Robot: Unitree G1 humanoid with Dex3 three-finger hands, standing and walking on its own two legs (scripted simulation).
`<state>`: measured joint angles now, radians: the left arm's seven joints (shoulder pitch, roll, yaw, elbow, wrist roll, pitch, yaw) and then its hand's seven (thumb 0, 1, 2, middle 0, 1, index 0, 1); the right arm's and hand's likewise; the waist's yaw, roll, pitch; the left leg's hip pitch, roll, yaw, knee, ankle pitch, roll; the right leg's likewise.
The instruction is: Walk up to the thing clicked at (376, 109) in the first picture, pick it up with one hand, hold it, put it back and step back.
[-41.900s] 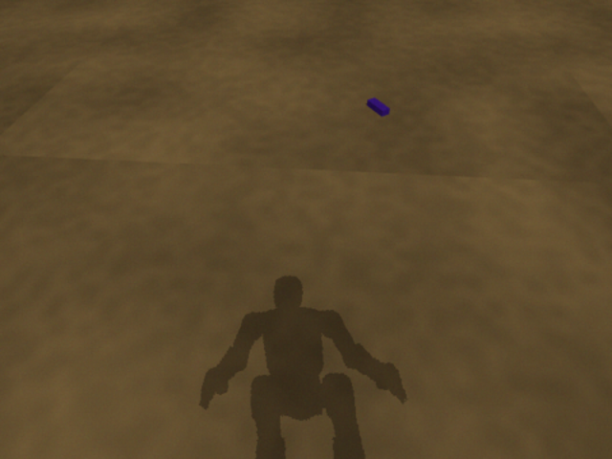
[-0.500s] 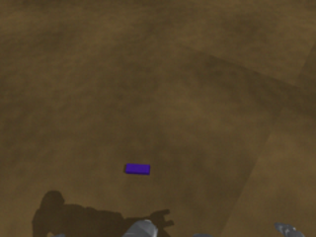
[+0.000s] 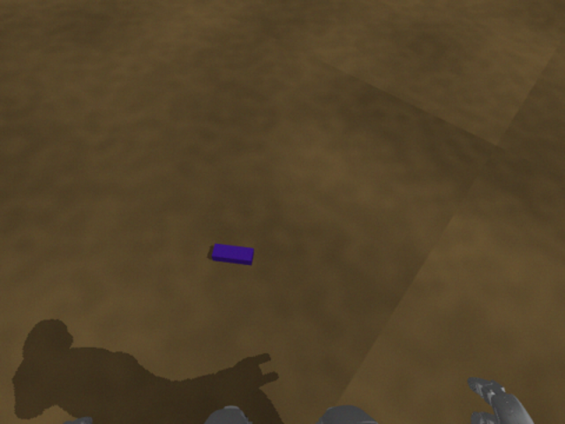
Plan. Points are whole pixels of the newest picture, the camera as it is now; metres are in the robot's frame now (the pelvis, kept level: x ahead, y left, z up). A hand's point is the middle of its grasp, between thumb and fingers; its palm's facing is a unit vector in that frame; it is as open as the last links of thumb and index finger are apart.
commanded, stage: step back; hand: left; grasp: from above
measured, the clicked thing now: (233, 254) +0.73 +0.18 -0.75
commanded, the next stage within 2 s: stand in 1.92 s
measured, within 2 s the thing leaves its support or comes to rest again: neither
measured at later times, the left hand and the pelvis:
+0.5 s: hand out of the picture -0.05 +0.26 -0.15, palm faces +0.03 -0.91 -0.41, open 7.4 cm; pelvis -0.18 -0.02 -0.01, yaw +2 degrees
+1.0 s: hand out of the picture -0.29 +0.21 -0.13, palm faces +0.01 -0.91 -0.42, open 7.4 cm; pelvis -0.33 -0.06 +0.00, yaw +0 degrees
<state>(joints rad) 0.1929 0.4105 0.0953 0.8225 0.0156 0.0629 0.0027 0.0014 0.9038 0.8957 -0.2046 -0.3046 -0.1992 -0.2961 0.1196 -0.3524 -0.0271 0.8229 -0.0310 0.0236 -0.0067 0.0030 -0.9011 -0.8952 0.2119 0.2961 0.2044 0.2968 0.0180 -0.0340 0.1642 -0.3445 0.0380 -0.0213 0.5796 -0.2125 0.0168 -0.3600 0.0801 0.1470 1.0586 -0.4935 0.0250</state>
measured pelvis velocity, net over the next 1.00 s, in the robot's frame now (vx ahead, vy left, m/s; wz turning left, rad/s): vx -0.33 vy -0.06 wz -0.01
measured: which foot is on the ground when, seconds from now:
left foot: down 0.00-0.14, up 0.16-0.42, down 0.44-0.82, up 0.84-1.00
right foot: up 0.00-0.08, down 0.10-0.46, up 0.48-0.76, down 0.78-1.00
